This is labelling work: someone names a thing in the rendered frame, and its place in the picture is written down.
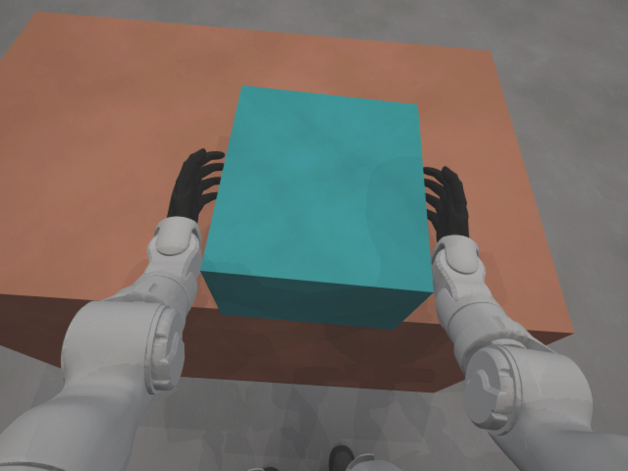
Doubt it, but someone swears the robot left forearm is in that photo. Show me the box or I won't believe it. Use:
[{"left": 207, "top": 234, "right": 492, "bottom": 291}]
[{"left": 61, "top": 217, "right": 202, "bottom": 383}]

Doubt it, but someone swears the pedestal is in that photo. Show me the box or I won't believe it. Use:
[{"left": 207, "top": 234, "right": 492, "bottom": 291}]
[{"left": 0, "top": 11, "right": 574, "bottom": 393}]

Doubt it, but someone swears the robot right forearm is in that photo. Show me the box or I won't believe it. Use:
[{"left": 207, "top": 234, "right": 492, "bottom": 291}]
[{"left": 432, "top": 235, "right": 593, "bottom": 422}]

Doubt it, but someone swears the carton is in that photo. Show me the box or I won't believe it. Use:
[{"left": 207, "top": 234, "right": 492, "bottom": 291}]
[{"left": 200, "top": 85, "right": 434, "bottom": 330}]

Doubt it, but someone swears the right robot upper arm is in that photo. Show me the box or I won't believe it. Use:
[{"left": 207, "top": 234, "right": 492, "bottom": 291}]
[{"left": 462, "top": 344, "right": 628, "bottom": 471}]

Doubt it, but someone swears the robot right hand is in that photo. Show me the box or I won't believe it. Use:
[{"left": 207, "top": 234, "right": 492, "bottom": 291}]
[{"left": 423, "top": 166, "right": 469, "bottom": 243}]

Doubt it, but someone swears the robot left hand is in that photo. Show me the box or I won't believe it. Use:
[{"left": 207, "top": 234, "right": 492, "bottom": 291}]
[{"left": 167, "top": 148, "right": 225, "bottom": 223}]

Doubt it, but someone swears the right robot foot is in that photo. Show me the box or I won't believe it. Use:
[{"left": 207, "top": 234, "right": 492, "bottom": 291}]
[{"left": 329, "top": 445, "right": 354, "bottom": 471}]

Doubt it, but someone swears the left robot upper arm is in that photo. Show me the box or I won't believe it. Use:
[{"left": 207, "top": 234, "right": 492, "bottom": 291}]
[{"left": 0, "top": 300, "right": 184, "bottom": 471}]

